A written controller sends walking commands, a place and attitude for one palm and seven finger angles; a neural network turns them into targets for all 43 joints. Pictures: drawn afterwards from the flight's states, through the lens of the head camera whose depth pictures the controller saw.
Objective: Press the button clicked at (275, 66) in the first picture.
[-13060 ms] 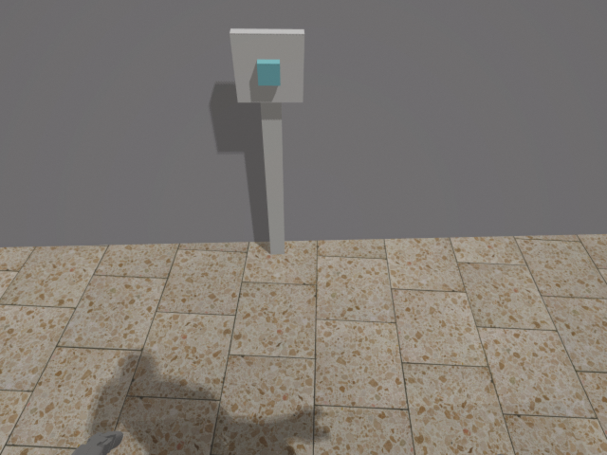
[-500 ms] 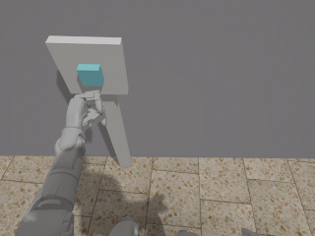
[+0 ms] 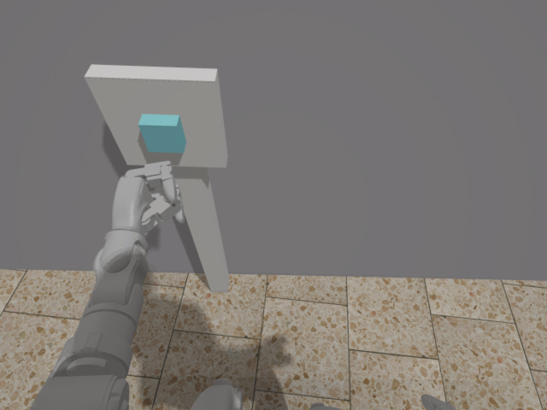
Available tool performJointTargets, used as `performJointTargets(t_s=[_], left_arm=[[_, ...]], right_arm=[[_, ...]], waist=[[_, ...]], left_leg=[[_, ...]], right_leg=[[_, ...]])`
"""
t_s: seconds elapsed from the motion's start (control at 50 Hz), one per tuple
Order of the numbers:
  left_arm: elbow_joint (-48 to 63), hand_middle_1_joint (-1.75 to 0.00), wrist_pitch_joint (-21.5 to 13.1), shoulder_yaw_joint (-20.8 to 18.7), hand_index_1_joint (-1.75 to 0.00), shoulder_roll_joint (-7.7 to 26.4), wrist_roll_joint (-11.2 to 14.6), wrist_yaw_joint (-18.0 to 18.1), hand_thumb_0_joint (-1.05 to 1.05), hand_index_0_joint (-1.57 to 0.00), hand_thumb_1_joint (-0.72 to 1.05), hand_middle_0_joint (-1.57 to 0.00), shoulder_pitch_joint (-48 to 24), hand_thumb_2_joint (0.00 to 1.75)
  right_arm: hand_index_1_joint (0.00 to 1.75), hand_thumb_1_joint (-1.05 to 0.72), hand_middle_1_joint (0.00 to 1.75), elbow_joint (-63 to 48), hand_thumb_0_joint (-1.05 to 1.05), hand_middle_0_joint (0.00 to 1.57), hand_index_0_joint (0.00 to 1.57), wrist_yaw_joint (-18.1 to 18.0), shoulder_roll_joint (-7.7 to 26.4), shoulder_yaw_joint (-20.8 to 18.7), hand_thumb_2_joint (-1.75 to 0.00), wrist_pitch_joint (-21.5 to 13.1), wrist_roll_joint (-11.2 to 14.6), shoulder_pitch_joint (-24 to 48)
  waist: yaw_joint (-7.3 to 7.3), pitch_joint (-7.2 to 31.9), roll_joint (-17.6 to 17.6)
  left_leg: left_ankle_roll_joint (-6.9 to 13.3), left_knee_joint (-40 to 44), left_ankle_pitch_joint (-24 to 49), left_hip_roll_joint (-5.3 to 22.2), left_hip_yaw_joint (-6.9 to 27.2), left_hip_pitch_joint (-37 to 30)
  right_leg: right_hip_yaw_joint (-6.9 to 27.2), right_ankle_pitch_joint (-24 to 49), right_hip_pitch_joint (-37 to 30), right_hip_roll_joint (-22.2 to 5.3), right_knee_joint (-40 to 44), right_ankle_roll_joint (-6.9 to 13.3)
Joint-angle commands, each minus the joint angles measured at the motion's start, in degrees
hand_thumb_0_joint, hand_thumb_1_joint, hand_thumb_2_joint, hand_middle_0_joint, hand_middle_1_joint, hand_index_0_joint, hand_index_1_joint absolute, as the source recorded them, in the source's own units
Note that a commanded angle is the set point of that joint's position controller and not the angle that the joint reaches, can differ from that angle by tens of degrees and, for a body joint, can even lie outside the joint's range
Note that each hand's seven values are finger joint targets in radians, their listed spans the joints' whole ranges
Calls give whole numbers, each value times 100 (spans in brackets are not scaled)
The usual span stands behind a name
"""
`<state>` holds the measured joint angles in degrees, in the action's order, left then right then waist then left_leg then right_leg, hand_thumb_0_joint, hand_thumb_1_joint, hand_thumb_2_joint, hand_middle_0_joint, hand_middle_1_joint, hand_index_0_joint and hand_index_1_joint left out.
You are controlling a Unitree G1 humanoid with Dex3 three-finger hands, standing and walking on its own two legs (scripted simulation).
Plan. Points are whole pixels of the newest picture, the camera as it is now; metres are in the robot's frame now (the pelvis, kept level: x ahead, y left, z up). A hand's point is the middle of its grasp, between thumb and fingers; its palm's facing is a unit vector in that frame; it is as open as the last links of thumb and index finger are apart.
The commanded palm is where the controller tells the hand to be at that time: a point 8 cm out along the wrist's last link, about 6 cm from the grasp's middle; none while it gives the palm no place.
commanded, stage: aim a knuckle at the button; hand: left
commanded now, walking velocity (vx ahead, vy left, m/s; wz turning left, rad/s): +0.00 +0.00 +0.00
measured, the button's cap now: (164, 132) +0.51 +0.18 +0.10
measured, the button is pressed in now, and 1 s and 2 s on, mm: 0 0 13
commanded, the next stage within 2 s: press the button with the knuckle in 0.70 s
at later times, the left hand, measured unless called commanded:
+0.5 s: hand (172, 208) +0.39 +0.16 +0.06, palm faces +0.00 -1.00 -0.01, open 3.2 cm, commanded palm +0.37 +0.21 +0.07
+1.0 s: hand (174, 191) +0.42 +0.16 +0.06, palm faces +0.00 -1.00 -0.03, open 3.2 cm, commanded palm +0.40 +0.20 +0.07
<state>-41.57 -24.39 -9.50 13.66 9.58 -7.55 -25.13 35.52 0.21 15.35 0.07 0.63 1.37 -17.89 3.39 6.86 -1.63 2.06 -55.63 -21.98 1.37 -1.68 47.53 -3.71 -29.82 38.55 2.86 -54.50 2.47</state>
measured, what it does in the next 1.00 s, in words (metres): stands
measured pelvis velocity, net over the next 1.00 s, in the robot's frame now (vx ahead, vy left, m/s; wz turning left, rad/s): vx -0.01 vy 0.01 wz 0.00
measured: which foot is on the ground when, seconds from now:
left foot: down 0.00-1.00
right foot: down 0.00-1.00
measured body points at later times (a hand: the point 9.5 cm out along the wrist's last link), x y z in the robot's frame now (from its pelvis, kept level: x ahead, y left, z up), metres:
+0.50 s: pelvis +0.00 +0.01 +0.00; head +0.06 +0.02 +0.45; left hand +0.39 +0.21 +0.06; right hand +0.08 -0.25 -0.11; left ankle +0.05 +0.10 -0.68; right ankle -0.03 -0.10 -0.68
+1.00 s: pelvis -0.01 +0.01 -0.01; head +0.06 +0.02 +0.44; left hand +0.41 +0.21 +0.07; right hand +0.07 -0.25 -0.12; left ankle +0.05 +0.10 -0.68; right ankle -0.03 -0.10 -0.68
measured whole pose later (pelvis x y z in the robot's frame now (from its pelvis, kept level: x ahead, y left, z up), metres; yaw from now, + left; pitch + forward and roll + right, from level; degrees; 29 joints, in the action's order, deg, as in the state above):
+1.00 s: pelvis -0.01 +0.01 -0.01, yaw +0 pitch +15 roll -3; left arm -49.3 -23.9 -10.7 15.6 8.2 -6.1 -32.9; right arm 36.0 0.3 15.0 0.8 1.1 0.9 -18.4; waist 4.7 6.6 -1.9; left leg 2.7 -57.6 -21.9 1.2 -1.5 50.3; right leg -3.9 -29.7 41.1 2.7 -56.2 1.9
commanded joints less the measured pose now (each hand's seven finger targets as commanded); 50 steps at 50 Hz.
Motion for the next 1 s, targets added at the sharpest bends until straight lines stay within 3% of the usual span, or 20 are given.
performJointTargets(t_s=[0.0, 0.02, 0.06, 0.12, 0.14, 0.16, 0.22, 0.3, 0.36, 0.38, 0.46, 0.54, 0.6, 0.62, 0.66, 0.7, 0.76, 0.82, 0.88, 0.98], left_arm=[[654, -150, -152, -363, -150, 1145, -24, 143, 0, -130, 90, -130, -2408, 90], [633, -150, -122, -522, -150, 1359, -33, 159, 0, -130, 90, -130, -2529, 90], [701, -150, -93, -554, -150, 1332, -45, 160, 0, -130, 90, -130, -2376, 90], [1196, -150, -215, -504, -150, 1201, 55, 116, 0, -130, 90, -130, -2246, 90], [1218, -150, -239, -405, -150, 1063, 58, 89, 0, -130, 90, -130, -2031, 90], [1231, -150, -229, -251, -150, 879, 94, 60, 0, -130, 90, -130, -2029, 90], [1003, -150, -151, -143, -150, 770, 97, -12, 0, -130, 90, -130, -1859, 90], [815, -150, 27, -137, -150, 745, 123, -74, 0, -130, 90, -130, -1746, 90], [1160, -150, -112, -261, -150, 936, 111, 3, 0, -130, 90, -130, -2129, 90], [1427, -150, -213, -145, -150, 839, 98, 25, 0, -130, 90, -130, -2367, 90], [1911, -150, -508, -267, -150, 1003, 29, 222, 0, -130, 90, -130, -2291, 90], [1169, -150, -304, -341, -150, 1115, -55, 256, 0, -130, 90, -130, -2173, 90], [627, -150, 8, -108, -150, 818, -22, 146, 0, -130, 90, -130, -2151, 90], [543, -150, 60, -162, -150, 846, 5, 115, 0, -130, 90, -130, -2131, 90], [515, -150, 106, -169, -150, 844, 75, 51, 0, -130, 90, -130, -2290, 90], [706, -150, -3, -312, -150, 982, 103, 34, 0, -130, 90, -130, -2272, 90], [965, -150, -285, -340, -150, 1021, 88, 88, 0, -130, 90, -130, -2545, 90], [971, -150, -466, -342, -150, 1157, -11, 145, 0, -130, 90, -130, -2938, 90], [699, -150, -449, -219, -150, 1054, -103, 172, 0, -130, 90, -130, -3208, 90], [325, -150, -248, -227, -150, 1021, -86, 163, 0, -130, 90, -130, -3429, 90]], right_arm=[[30, -90, 30, -537, 0, 20, 20, -71, 823, -282, -90, -124, 15, -289], [30, -90, 30, -554, 0, 20, 20, -92, 845, -272, -90, -108, 6, -305], [30, -90, 30, -646, 0, 20, 20, -93, 810, -261, -90, -82, 3, -281], [30, -90, 30, -746, 0, 20, 20, -55, 788, -274, -90, -109, -8, -257], [30, -90, 30, -772, 0, 20, 20, -35, 768, -271, -90, -104, 8, -231], [30, -90, 30, -781, 0, 20, 20, -20, 758, -273, -90, -110, 12, -218], [30, -90, 30, -765, 0, 20, 20, -7, 790, -281, -90, -97, 19, -283], [30, -90, 30, -778, 0, 20, 20, -20, 809, -286, -90, -61, 44, -265], [30, -90, 30, -748, 0, 20, 20, -44, 804, -283, -90, -76, 32, -245], [30, -90, 30, -739, 0, 20, 20, -42, 776, -284, -90, -111, 19, -203], [30, -90, 30, -699, 0, 20, 20, -39, 771, -298, -90, -194, -19, -205], [30, -90, 30, -591, 0, 20, 20, -61, 815, -275, -90, -156, -4, -213], [30, -90, 30, -634, 0, 20, 20, -68, 822, -258, -90, -109, 23, -231], [30, -90, 30, -670, 0, 20, 20, -70, 838, -262, -90, -99, 21, -264], [30, -90, 30, -694, 0, 20, 20, -78, 833, -253, -90, -93, 24, -247], [30, -90, 30, -742, 0, 20, 20, -78, 830, -254, -90, -99, 12, -259], [30, -90, 30, -710, 0, 20, 20, -58, 801, -254, -90, -136, -11, -255], [30, -90, 30, -603, 0, 20, 20, -57, 819, -271, -90, -159, -32, -301], [30, -90, 30, -506, 0, 20, 20, -54, 822, -274, -90, -150, -32, -343], [30, -90, 30, -457, 0, 20, 20, -58, 867, -296, -90, -106, -37, -465]], waist=[[216, 1581, 79], [196, 1621, 182], [51, 1961, -78], [5, 2379, -306], [-22, 2326, -308], [59, 2220, -239], [151, 1806, 151], [127, 1494, 220], [126, 1664, 63], [135, 1842, -218], [56, 2301, -447], [149, 1833, -71], [208, 1413, 47], [192, 1446, 190], [182, 1507, 100], [81, 1705, -21], [113, 1893, -117], [244, 1874, -192], [289, 1856, -385], [331, 2066, -226]], left_leg=[[30, 541, 946, -72, 398, -2047], [46, 530, 946, -89, 397, -1949], [8, 551, 1281, -91, 383, -2179], [-16, 484, 1818, -59, 409, -2635], [-35, 498, 1917, -45, 403, -2683], [-26, 494, 1853, -37, 401, -2668], [12, 521, 1597, -53, 400, -2320], [27, 588, 1300, -74, 366, -2102], [12, 560, 1281, -53, 412, -2249], [-5, 549, 1282, -58, 435, -2419], [-53, 546, 1564, -4, 533, -2869], [-29, 610, 1113, -12, 505, -2411], [-11, 702, 763, -53, 468, -2137], [4, 697, 776, -65, 470, -2091], [0, 683, 789, -68, 439, -2089], [-10, 643, 994, -73, 431, -2169], [-16, 569, 1093, -43, 480, -2322], [-5, 469, 1014, -26, 514, -2309], [-36, 480, 913, -11, 565, -2365], [-34, 477, 1072, -1, 616, -2474]], right_leg=[[353, 1739, 381, 1, 914, -186], [376, 1774, 243, -8, 906, -184], [343, 2053, 108, -11, 819, -148], [305, 2421, 23, 20, 741, -106], [285, 2489, 65, 35, 743, -107], [261, 2444, 137, 47, 769, -124], [255, 2316, 157, 56, 842, -143], [263, 2113, 234, 27, 927, -156], [268, 1961, 326, 17, 876, -137], [279, 1877, 402, 12, 846, -128], [241, 1908, 388, 55, 740, -88], [253, 1650, 451, 69, 834, -135], [229, 1412, 508, 52, 975, -140], [228, 1432, 422, 46, 990, -128], [232, 1444, 430, 28, 988, -134], [259, 1609, 320, 33, 930, -109], [252, 1611, 422, 43, 832, -106], [286, 1526, 603, 49, 776, -116], [258, 1377, 833, 48, 744, -112], [210, 1467, 829, 63, 748, -104]])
